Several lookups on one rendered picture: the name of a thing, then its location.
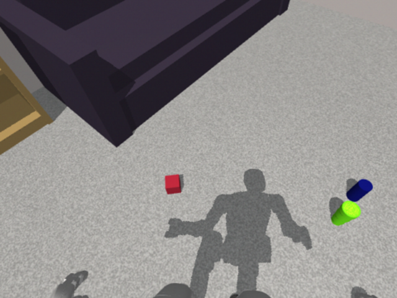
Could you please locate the sofa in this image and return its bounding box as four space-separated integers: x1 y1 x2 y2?
0 0 290 147

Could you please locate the left robot hand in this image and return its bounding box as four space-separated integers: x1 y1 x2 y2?
50 271 89 298

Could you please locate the bookshelf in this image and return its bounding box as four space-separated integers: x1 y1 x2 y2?
0 57 54 155

